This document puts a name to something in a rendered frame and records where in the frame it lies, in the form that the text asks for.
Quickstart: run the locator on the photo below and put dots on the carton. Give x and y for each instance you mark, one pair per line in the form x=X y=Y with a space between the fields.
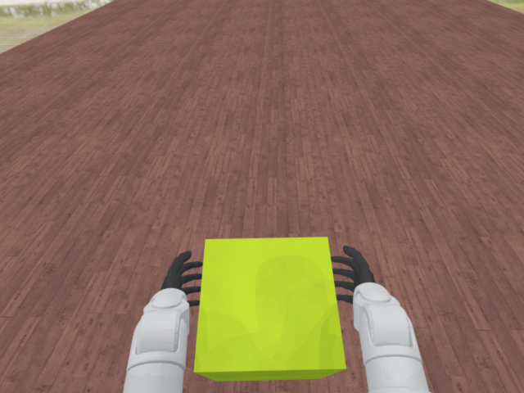
x=268 y=311

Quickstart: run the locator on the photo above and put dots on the left robot forearm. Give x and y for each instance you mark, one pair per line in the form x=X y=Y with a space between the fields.
x=157 y=357

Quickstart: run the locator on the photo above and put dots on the right robot forearm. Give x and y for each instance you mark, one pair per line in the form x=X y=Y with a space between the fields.
x=389 y=347

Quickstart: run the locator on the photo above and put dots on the robot right hand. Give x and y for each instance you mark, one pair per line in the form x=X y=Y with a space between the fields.
x=361 y=273

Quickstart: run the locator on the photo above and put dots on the robot left hand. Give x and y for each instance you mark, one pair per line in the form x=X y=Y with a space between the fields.
x=174 y=278

